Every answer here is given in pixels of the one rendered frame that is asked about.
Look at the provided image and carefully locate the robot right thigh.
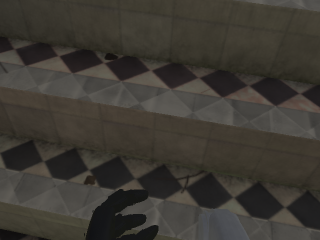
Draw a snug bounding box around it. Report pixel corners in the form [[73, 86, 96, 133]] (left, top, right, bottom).
[[198, 208, 250, 240]]

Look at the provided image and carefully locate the left robot hand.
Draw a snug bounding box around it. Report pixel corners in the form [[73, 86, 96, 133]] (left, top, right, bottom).
[[84, 189, 159, 240]]

